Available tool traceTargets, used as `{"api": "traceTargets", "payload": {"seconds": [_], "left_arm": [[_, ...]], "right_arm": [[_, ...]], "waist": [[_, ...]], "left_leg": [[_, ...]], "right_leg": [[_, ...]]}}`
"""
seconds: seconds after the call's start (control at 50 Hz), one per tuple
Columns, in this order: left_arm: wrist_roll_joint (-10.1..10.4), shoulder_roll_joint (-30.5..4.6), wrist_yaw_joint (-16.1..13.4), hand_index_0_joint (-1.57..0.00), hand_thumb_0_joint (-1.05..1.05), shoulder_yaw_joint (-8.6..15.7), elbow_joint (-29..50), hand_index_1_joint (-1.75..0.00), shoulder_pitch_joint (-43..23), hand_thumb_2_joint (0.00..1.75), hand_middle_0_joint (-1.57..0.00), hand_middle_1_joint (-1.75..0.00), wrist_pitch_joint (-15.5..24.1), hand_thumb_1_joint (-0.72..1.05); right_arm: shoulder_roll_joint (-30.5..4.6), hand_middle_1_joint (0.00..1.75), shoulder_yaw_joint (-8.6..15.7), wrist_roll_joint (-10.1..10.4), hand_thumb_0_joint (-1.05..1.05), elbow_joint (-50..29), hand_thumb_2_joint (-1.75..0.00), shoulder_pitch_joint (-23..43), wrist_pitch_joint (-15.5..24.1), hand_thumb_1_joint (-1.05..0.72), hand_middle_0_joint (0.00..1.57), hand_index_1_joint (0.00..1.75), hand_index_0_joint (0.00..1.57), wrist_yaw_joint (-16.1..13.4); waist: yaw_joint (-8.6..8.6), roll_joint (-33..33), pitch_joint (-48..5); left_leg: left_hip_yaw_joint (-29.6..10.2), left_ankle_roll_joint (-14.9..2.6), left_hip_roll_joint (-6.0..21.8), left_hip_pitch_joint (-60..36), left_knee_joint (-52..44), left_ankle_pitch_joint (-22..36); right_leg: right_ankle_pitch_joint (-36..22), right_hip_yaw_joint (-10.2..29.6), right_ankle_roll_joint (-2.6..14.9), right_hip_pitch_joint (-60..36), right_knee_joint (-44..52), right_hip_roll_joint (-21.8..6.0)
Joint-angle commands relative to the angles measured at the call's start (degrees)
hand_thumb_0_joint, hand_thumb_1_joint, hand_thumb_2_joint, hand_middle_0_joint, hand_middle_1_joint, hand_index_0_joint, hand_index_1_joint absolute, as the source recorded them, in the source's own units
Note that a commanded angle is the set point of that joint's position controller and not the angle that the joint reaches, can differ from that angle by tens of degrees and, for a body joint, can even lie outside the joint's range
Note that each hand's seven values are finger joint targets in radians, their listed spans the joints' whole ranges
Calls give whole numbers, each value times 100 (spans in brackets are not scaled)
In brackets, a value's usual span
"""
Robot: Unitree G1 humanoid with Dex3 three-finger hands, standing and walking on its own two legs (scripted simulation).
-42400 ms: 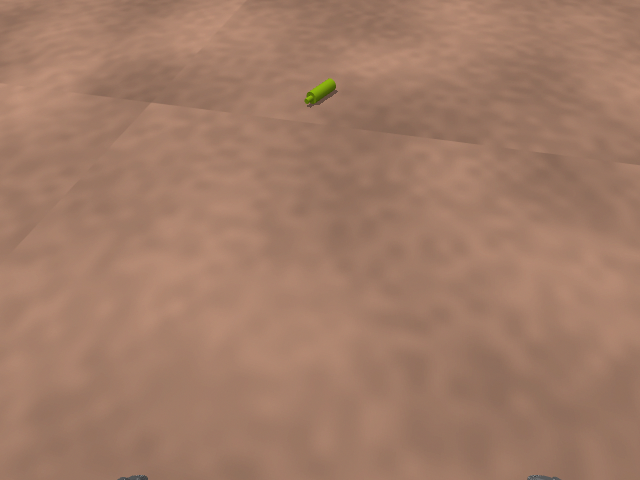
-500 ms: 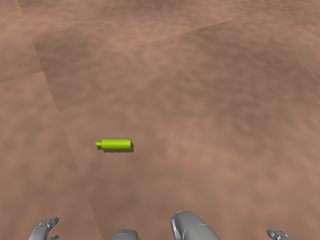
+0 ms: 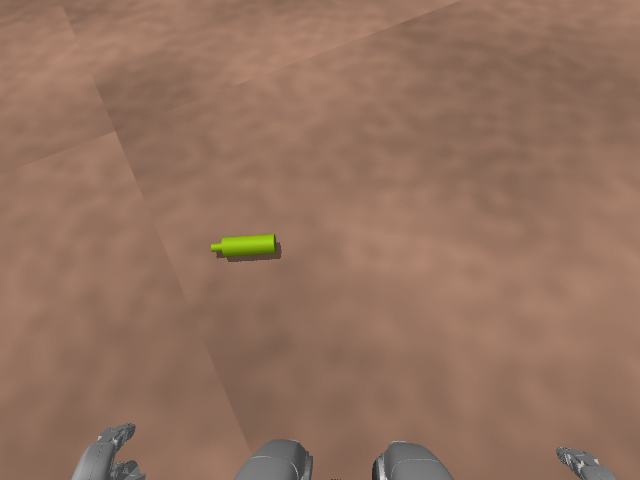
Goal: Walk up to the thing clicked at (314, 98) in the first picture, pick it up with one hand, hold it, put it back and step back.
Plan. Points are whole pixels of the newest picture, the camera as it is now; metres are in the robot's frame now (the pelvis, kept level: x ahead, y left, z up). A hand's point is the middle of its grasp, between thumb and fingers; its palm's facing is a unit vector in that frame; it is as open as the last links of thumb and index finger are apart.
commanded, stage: step back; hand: left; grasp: from above
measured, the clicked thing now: (243, 245) +0.86 +0.35 -0.72
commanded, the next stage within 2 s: stand in 1.32 s
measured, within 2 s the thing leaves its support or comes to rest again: neither
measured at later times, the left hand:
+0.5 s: hand out of the picture -0.11 +0.22 -0.14, palm faces -0.02 -0.92 -0.40, open 7.4 cm
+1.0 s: hand out of the picture -0.07 +0.25 -0.14, palm faces +0.02 -0.92 -0.39, open 7.4 cm
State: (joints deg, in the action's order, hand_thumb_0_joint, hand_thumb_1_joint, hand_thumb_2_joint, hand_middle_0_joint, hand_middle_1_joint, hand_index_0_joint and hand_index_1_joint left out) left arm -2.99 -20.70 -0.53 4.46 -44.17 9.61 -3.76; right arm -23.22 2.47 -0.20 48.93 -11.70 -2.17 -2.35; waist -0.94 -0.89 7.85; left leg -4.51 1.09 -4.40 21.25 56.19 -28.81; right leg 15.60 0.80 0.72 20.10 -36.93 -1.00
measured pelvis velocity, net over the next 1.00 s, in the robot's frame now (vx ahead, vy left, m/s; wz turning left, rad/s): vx -0.14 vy -0.03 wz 0.03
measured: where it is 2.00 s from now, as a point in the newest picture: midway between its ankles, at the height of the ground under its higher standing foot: outside the picture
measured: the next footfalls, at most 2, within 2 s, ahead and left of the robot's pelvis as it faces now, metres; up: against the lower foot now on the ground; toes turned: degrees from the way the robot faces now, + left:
left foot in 0.06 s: -0.01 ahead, +0.11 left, +0.00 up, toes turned +1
right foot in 0.40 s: -0.15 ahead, -0.17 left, +0.00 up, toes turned +1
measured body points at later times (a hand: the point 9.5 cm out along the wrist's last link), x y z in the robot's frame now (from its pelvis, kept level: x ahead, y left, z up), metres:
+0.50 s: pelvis -0.15 -0.05 +0.00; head -0.14 -0.06 +0.45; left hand -0.11 +0.27 -0.12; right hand -0.05 -0.36 -0.12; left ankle -0.07 +0.10 -0.71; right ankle -0.19 -0.17 -0.73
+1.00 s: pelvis -0.14 -0.03 +0.01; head -0.12 -0.02 +0.46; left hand -0.07 +0.30 -0.11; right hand -0.08 -0.34 -0.11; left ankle -0.14 +0.09 -0.73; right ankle -0.10 -0.16 -0.71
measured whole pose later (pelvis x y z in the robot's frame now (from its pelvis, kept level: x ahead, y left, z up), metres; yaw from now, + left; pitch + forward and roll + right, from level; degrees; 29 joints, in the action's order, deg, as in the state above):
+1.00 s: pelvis -0.14 -0.03 +0.01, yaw +2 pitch -3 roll +0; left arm -1.1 -23.5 0.5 3.6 -55.3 10.8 0.9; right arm -20.5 3.4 -2.2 54.8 -14.4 1.0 1.1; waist 0.6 1.6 5.0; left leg -1.4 -0.4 -0.8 11.5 30.6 -16.5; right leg 23.8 -0.1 0.7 19.9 -42.1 -2.3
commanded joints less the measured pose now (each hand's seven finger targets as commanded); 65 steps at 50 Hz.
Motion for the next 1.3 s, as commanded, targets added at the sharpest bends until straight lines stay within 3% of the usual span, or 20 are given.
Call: {"api": "traceTargets", "payload": {"seconds": [0.0, 0.04, 0.08, 0.12, 0.18, 0.3, 0.36, 0.42, 0.44, 0.46, 0.52, 0.6, 0.7, 0.74, 0.78, 1.0, 1.04, 1.08, 1.22, 1.28], "left_arm": [[77, -1426, -110, -20, 0, 383, 608, -30, -180, 90, -20, -30, 57, 90], [153, -1266, -58, -20, 0, 270, 661, -30, -183, 90, -20, -30, -38, 90], [188, -1037, -58, -20, 0, 223, 666, -30, -115, 90, -20, -30, -41, 90], [119, -1448, -122, -20, 0, 361, 593, -30, -429, 90, -20, -30, -63, 90], [219, -1307, -43, -20, 0, 371, 284, -30, -1, 90, -20, -30, -75, 90], [171, -1148, 46, -20, 0, 174, 80, -30, 54, 90, -20, -30, 310, 90], [154, -1089, -18, -20, 0, 220, -488, -30, 667, 90, -20, -30, 504, 90], [-42, -1935, -76, -20, 0, 438, -483, -30, 333, 90, -20, -30, 615, 90], [-49, -2360, -78, -20, 0, 478, -385, -30, -17, 90, -20, -30, 574, 90], [-7, -2100, -66, -20, 0, 405, -308, -30, -518, 90, -20, -30, 588, 90], [65, -1497, -73, -20, 0, 308, -490, -30, -317, 90, -20, -30, 683, 90], [42, -1707, -24, -20, 0, 379, -628, -30, 292, 90, -20, -30, 688, 90], [128, -1533, 27, -20, 0, 205, -521, -30, 49, 90, -20, -30, 558, 90], [227, -970, 26, -20, 0, 26, -407, -30, 47, 90, -20, -30, 582, 90], [188, -1483, -38, -20, 0, 176, -407, -30, -279, 90, -20, -30, 552, 90], [204, -1103, -36, -20, 0, 157, -1029, -30, 450, 90, -20, -30, 671, 90], [102, -1616, -121, -20, 0, 277, -1030, -30, 495, 90, -20, -30, 739, 90], [95, -1995, -93, -20, 0, 273, -757, -30, -495, 90, -20, -30, 713, 90], [171, -1491, -60, -20, 0, 171, -893, -30, -554, 90, -20, -30, 695, 90], [264, -1328, -58, -20, 0, 129, -828, -30, -797, 90, -20, -30, 604, 90]], "right_arm": [[-860, 30, 294, -116, 0, -349, -90, -297, 258, -90, 20, 30, 20, -40], [-936, 30, 378, -172, 0, -187, -90, -475, 259, -90, 20, 30, 20, -21], [-1784, 30, 540, -283, 0, -358, -90, -12, 236, -90, 20, 30, 20, 29], [-1963, 30, 599, -235, 0, -501, -90, 348, 282, -90, 20, 30, 20, -19], [-1263, 30, 377, -253, 0, -601, -90, 688, 289, -90, 20, 30, 20, -46], [-1156, 30, 410, -215, 0, -381, -90, 132, 259, -90, 20, 30, 20, 127], [-1356, 30, 440, -247, 0, -312, -90, 279, 71, -90, 20, 30, 20, 210], [-609, 30, 211, -183, 0, -481, -90, 423, 88, -90, 20, 30, 20, 215], [-1047, 30, 377, -195, 0, -402, -90, 758, 92, -90, 20, 30, 20, 145], [-1207, 30, 448, -145, 0, -234, -90, 591, 95, -90, 20, 30, 20, 178], [-918, 30, 310, -52, 0, 17, -90, 294, 187, -90, 20, 30, 20, 262], [-936, 30, 294, -159, 0, -39, -90, 544, 280, -90, 20, 30, 20, 315], [-908, 30, 424, -159, 0, 312, -90, -48, 447, -90, 20, 30, 20, 327], [-1412, 30, 579, -214, 0, 431, -90, -600, 510, -90, 20, 30, 20, 265], [-1854, 30, 690, -193, 0, 389, -90, -657, 481, -90, 20, 30, 20, 282], [-909, 30, 276, -56, 0, 102, -90, 506, 320, -90, 20, 30, 20, 232], [-453, 30, 101, 44, 0, 72, -90, 339, 304, -90, 20, 30, 20, 187], [-839, 30, 248, -44, 0, 378, -90, -76, 182, -90, 20, 30, 20, 118], [-729, 30, 156, -60, 0, 743, -90, -27, 299, -90, 20, 30, 20, 152], [-844, 30, 247, -127, 0, 971, -90, -270, 369, -90, 20, 30, 20, 104]], "waist": [[7, 1343, -1182], [51, 808, -1230], [-125, -1076, -1033], [126, -1181, -731], [-216, -416, -687], [315, -1015, -1234], [33, -1064, -1204], [-103, 954, -513], [-271, 1105, 22], [34, 974, 424], [103, 833, 115], [-283, 1274, -33], [85, 921, -512], [290, -774, -1107], [390, -584, -664], [-249, -691, -769], [-259, 619, -1049], [19, 799, -727], [27, 1062, -884], [203, 724, -1210]], "left_leg": [[312, -113, 378, 10, -2401, 536], [188, -207, 389, -929, -3555, 2144], [-2192, -1152, 2321, -1325, -3653, 3382], [-2769, -1940, 3065, 127, -3870, 3092], [-834, -1302, 1825, -287, -3322, 3777], [-571, -1247, 1498, -1906, -3276, 703], [-322, -1085, 1456, -1144, -2651, 868], [59, -154, 294, 1407, -1018, -186], [-515, -51, 545, 507, -481, -289], [-582, -66, 702, 1, -188, 61], [-393, -54, 266, 591, -579, 733], [-38, -7, 409, 692, -1385, 359], [494, -194, 181, -1207, -3286, 1070], [-1889, -846, 1636, -2483, -3818, 1137], [-2960, -1722, 2475, -1494, -4225, -284], [-372, -730, 1208, -106, -2690, 2167], [-236, -275, 470, 465, -1518, 1476], [-140, -112, 437, -248, -550, -567], [272, -98, 524, -476, -2060, 341], [84, -161, 712, -1316, -3218, 2808]], "right_leg": [[-2835, 1145, 1007, -1720, 122, -1214], [-1749, 869, 573, -922, -295, -799], [1726, 115, 75, 986, -1970, 479], [2007, 1058, -6, 277, -3550, 276], [1286, 1131, -17, 671, -4050, 705], [1486, 267, -260, 350, -421, 214], [693, -124, -49, -991, 1992, 297], [2263, 2985, 711, -1085, 2360, -1450], [3052, 3614, 1308, 741, 2545, -2138], [3314, 3203, 1191, 1402, 2606, -2005], [742, 1469, 730, -379, 2005, -974], [776, 1526, 829, -1077, 1909, -1198], [-391, 721, 626, -570, 818, -925], [-22, -228, 106, 751, -1283, 67], [2002, 341, 169, 983, -1913, -94], [-516, -376, -25, -1464, 1082, 154], [-932, 1347, 269, -1979, 1611, -903], [784, 2669, 1244, -260, 2187, -2195], [-2005, 961, 760, -917, 1172, -1295], [-2583, 398, 314, -885, 388, -936]]}}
